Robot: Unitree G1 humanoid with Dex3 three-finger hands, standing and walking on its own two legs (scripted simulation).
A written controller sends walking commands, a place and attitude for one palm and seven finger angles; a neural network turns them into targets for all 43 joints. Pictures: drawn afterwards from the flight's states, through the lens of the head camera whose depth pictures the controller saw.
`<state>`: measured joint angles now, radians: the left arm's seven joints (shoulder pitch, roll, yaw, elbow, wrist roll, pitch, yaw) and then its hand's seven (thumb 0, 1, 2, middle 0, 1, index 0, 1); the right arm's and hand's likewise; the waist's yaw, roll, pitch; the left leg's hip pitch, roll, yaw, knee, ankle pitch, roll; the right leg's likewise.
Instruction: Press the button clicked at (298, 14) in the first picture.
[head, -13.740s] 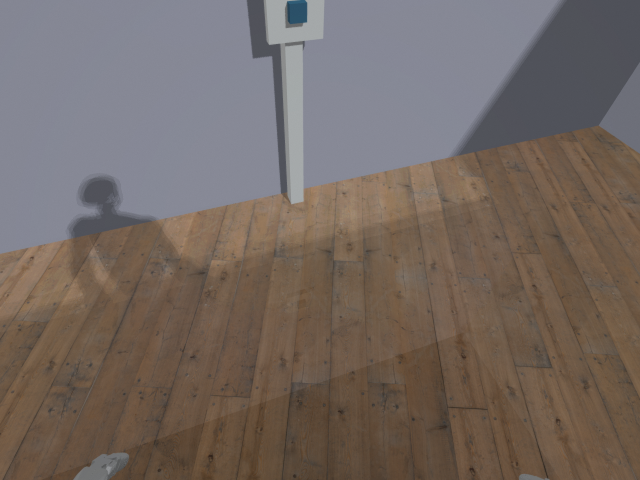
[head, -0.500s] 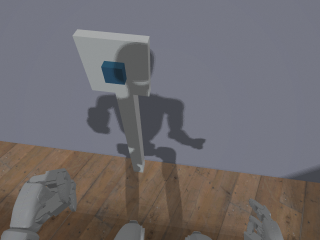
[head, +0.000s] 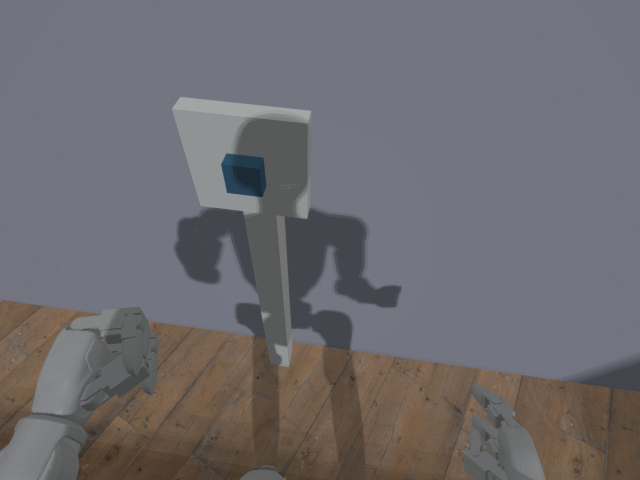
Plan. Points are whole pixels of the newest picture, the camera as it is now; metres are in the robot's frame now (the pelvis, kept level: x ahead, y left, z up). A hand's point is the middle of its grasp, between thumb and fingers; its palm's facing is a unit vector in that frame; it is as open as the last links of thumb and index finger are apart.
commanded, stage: raise the hand and make a fist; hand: left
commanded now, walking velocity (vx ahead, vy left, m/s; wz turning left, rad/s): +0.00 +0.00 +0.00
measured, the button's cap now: (245, 174) +0.50 +0.15 +0.10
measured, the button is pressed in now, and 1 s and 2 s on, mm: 0 0 0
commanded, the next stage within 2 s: aim a knuckle at the button in 0.50 s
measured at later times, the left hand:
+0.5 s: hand (154, 355) +0.23 +0.20 +0.08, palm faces -0.05 -1.00 -0.04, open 3.1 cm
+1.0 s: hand (194, 307) +0.29 +0.17 +0.08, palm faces -0.09 -1.00 -0.03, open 3.1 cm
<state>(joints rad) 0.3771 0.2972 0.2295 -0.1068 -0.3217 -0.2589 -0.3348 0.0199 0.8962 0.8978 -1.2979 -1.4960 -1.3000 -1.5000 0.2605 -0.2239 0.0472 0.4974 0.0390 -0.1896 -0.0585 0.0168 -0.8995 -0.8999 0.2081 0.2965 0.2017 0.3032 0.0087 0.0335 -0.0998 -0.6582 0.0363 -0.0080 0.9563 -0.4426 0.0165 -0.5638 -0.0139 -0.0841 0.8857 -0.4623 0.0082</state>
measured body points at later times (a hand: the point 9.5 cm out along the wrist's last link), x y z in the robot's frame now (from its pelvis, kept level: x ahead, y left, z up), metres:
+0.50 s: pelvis +0.00 -0.01 +0.01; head +0.03 -0.01 +0.46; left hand +0.22 +0.25 +0.09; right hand +0.18 -0.25 -0.06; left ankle +0.02 +0.10 -0.69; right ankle -0.01 -0.13 -0.69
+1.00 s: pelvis +0.00 -0.02 +0.01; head +0.04 -0.02 +0.46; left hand +0.28 +0.22 +0.09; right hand +0.15 -0.26 -0.07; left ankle +0.02 +0.10 -0.69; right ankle -0.01 -0.13 -0.69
